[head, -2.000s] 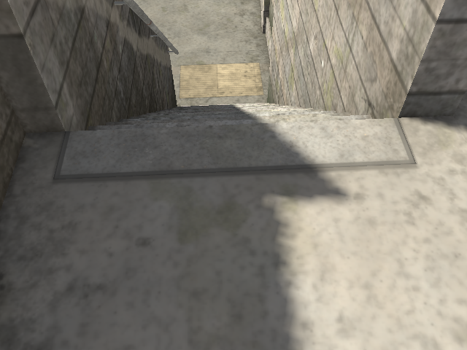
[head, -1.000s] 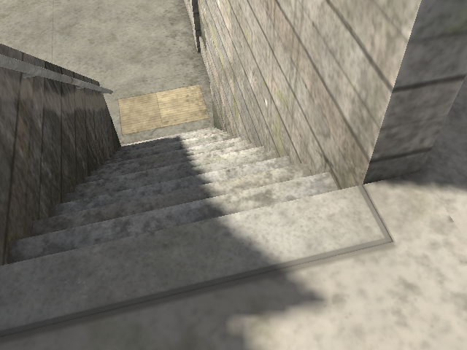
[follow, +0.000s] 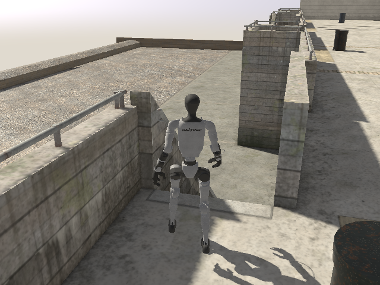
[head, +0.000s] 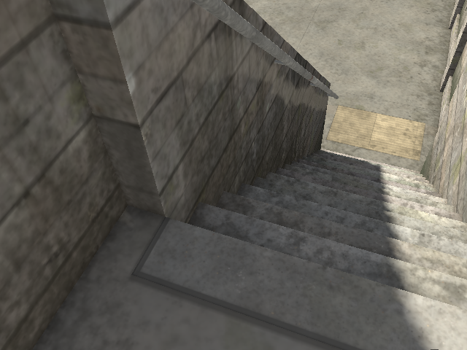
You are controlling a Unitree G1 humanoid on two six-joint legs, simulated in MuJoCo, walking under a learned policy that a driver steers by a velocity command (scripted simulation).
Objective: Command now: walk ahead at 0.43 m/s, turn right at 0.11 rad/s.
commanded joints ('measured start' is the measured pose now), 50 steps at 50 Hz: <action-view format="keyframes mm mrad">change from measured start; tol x32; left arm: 1 -25 225 47 -59 -15 -8 -1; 50 -130 143 38 -255 10 68 46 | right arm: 1 -152 -61 -13 -121 14 -37 13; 7 355 -231 -78 -16 -39 -29 -15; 50 20 -78 -20 -7 -28 -42 -28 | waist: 1 -15 -188 95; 7 -232 247 -362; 23 -156 -2 130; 32 -73 -313 -367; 50 -154 -151 -51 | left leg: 1 108 -47 53 -137 0 7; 6 1019 313 -408 -270 -131 230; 13 457 212 -125 -564 -54 202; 25 599 226 207 -528 243 173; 29 636 214 264 -149 794 122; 30 508 171 284 101 713 78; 32 -80 -115 25 756 -509 -10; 50 345 -124 40 115 91 -19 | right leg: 1 -128 -208 189 -92 188 -188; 5 -276 -117 110 345 363 -90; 8 -763 -20 129 1008 -201 -15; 26 -649 -48 -47 394 289 -71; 30 -74 99 -105 320 176 -174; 32 378 -311 858 76 -16 -464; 50 -423 -13 358 201 398 -218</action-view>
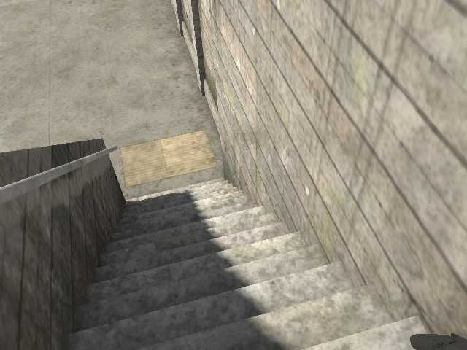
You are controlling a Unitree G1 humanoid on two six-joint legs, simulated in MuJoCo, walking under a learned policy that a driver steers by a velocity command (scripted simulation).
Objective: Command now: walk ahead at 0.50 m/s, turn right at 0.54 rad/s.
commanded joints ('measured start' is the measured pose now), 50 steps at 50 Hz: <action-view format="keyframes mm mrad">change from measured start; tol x64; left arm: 1 -141 133 27 -122 -6 -4 18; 50 -58 123 33 137 -20 -63 28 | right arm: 1 149 -118 -51 -42 7 -26 2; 50 626 -205 -128 187 6 109 32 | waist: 1 -159 -151 -54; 50 -297 13 -39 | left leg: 1 390 -76 74 -50 -124 -1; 5 667 398 -739 -444 -55 420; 23 -167 -91 -97 414 -641 78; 39 -419 17 -168 254 112 114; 50 737 74 15 -518 492 223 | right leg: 1 -210 -164 198 9 469 -114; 7 -646 -41 32 998 -128 32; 23 132 -530 452 -197 154 -226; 43 -370 -419 -228 240 -239 29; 50 -372 -271 -369 1479 -179 175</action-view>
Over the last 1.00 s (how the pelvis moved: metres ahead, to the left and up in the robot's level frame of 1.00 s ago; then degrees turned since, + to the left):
0.49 -0.10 -0.01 -34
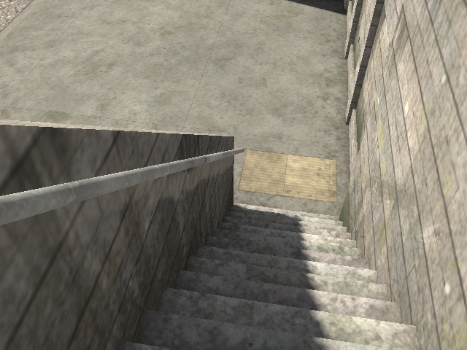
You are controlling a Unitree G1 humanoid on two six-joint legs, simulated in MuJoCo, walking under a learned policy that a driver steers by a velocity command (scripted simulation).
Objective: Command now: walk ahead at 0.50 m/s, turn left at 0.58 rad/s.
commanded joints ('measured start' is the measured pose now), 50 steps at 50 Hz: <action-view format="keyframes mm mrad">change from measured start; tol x32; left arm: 1 -12 -29 9 -38 44 -19 5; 27 -207 47 3 -115 2 39 -83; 31 610 -27 19 193 -24 63 -54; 37 -119 109 1 -56 44 5 7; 50 33 -93 -25 26 -44 27 2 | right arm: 1 438 -217 -27 145 -65 -33 0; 24 437 56 80 284 -31 -85 -134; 31 -112 -55 35 110 -46 -104 -93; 39 177 56 49 30 -55 -106 -85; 43 -178 95 68 -118 -64 -105 -51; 50 582 -33 -26 136 -59 -77 -24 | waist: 1 -145 223 -25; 27 -141 -67 163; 31 358 -451 49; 35 -94 125 -96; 50 -281 -35 -5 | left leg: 1 692 87 -134 141 532 108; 6 182 296 -708 -73 -751 177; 18 -195 33 -202 241 -538 20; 26 243 190 -357 608 -187 51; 30 -443 -4 38 1296 81 -89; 32 -966 -181 38 1862 -1131 -185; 36 -834 37 -170 1167 -739 -91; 39 -4 -31 -77 742 -176 -169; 41 -243 16 -197 276 309 -146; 50 606 237 -215 -237 246 35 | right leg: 1 -690 190 62 797 -80 -64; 16 -476 321 372 -589 1463 -114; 26 -777 271 386 -533 1180 -173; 31 626 279 73 -1122 1310 -383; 33 716 36 664 -859 1587 -557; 39 -525 158 673 -858 1067 -472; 42 -348 331 478 -677 409 -367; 47 -231 354 592 -341 682 -355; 50 -487 530 461 518 251 -239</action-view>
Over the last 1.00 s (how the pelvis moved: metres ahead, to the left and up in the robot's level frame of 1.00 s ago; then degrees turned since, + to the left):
0.30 0.11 -0.16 23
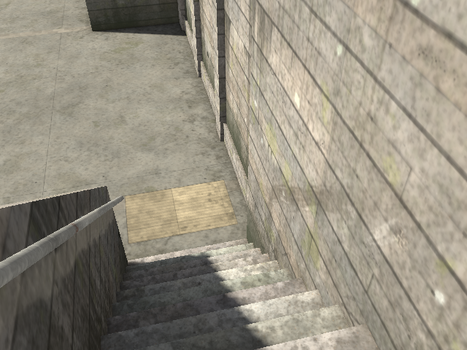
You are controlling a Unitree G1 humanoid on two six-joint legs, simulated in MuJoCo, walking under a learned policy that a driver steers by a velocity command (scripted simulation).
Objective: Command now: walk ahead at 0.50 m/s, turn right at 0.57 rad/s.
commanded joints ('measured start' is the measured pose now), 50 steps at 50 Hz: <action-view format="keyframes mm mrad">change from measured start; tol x32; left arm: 1 190 -58 0 -9 -5 -24 -50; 22 -542 51 -18 -288 -6 -7 -130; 27 319 156 59 66 83 -15 -84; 50 -319 224 68 33 4 -63 -23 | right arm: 1 528 -128 -41 176 12 5 31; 46 -18 -46 -6 65 24 140 26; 50 604 -213 -92 260 13 114 18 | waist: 1 -78 259 25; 22 -169 13 295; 27 249 -325 108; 47 38 -190 202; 50 -371 -36 35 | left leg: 1 753 254 -147 341 840 153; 6 31 303 -379 31 -584 197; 9 -362 170 -155 44 -382 117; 17 -106 129 -80 327 -712 129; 25 -79 43 -22 945 -204 114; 28 -723 -153 -113 1636 -1188 17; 41 -369 -24 -25 391 384 -16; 47 -401 5 71 378 199 46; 50 382 -40 207 -20 185 196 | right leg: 1 -777 43 85 691 -67 -2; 11 -490 -292 -57 -100 1066 30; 15 -833 -301 26 -420 1248 -5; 26 519 -329 -282 -1209 1394 14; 28 832 -577 -110 -815 1962 -111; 32 175 -736 114 -1034 947 -210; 43 -259 -497 -270 -741 360 -27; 48 -40 -607 -237 -334 616 34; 50 -215 -415 -408 468 871 137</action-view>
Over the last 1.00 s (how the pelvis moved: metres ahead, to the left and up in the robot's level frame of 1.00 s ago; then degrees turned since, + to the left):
0.48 0.06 -0.42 -19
